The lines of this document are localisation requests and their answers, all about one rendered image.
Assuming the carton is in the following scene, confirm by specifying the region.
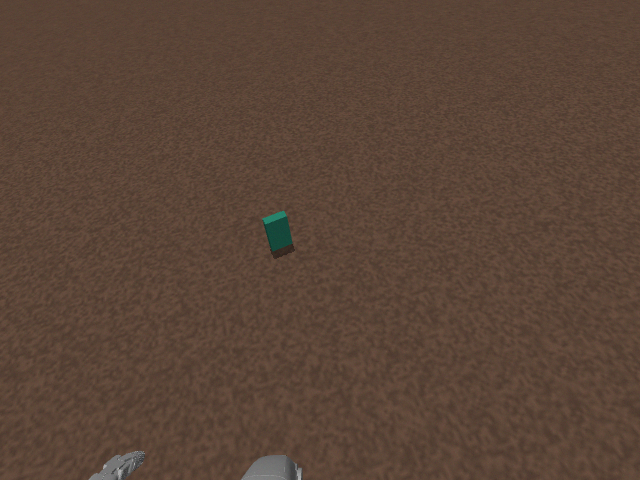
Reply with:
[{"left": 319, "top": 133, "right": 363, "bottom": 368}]
[{"left": 262, "top": 210, "right": 293, "bottom": 251}]

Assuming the left robot hand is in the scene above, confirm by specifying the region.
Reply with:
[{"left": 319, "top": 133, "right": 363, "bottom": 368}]
[{"left": 89, "top": 451, "right": 145, "bottom": 480}]

